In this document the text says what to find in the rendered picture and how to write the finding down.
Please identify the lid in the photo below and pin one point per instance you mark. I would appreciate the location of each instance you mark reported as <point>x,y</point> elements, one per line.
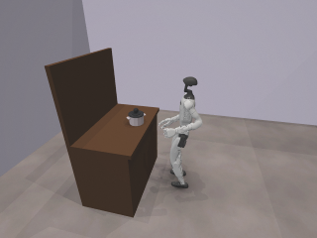
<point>139,114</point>

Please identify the robot left foot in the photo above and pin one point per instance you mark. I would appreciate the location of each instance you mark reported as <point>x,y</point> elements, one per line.
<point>178,184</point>

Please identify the left robot forearm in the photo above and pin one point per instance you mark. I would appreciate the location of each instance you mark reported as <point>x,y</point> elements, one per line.
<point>189,127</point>

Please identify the robot torso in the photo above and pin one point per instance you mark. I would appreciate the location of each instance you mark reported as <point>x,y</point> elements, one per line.
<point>184,116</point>

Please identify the left robot upper arm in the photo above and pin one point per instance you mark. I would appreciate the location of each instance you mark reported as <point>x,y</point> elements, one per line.
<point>189,106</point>

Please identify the right robot forearm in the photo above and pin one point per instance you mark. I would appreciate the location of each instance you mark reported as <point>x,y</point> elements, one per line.
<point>175,118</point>

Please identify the pot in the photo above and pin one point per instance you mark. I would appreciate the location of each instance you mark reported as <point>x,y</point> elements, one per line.
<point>136,121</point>

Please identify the robot right hand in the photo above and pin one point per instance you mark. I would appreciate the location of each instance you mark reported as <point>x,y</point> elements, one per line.
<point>168,122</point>

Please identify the robot left hand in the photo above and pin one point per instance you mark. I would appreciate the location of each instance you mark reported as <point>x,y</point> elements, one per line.
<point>169,132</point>

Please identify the table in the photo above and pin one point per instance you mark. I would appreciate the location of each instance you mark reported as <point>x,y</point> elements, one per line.
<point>111,160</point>

